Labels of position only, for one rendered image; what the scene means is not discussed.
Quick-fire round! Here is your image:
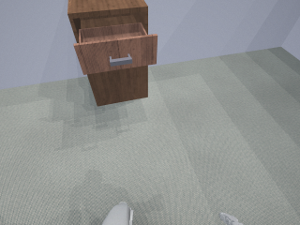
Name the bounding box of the left robot thigh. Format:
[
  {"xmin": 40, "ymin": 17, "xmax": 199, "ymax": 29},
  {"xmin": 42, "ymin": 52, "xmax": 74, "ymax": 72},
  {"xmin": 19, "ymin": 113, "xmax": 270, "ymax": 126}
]
[{"xmin": 102, "ymin": 204, "xmax": 134, "ymax": 225}]

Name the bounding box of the handle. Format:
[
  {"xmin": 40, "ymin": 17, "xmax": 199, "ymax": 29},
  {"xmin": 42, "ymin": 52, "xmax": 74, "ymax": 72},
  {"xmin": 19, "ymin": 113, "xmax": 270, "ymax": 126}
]
[{"xmin": 109, "ymin": 53, "xmax": 133, "ymax": 67}]

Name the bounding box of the cabinet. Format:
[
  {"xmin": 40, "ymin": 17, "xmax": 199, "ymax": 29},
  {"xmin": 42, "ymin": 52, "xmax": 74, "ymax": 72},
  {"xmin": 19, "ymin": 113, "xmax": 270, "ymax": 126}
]
[{"xmin": 67, "ymin": 0, "xmax": 148, "ymax": 107}]

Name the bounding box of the right robot hand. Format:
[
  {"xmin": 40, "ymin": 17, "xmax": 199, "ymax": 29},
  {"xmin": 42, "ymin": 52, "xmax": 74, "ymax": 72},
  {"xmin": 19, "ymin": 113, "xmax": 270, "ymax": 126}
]
[{"xmin": 219, "ymin": 212, "xmax": 244, "ymax": 225}]

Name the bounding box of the drawer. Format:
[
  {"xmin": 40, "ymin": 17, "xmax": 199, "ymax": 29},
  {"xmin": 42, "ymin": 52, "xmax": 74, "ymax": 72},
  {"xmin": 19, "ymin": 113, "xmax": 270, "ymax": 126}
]
[{"xmin": 73, "ymin": 22, "xmax": 158, "ymax": 75}]

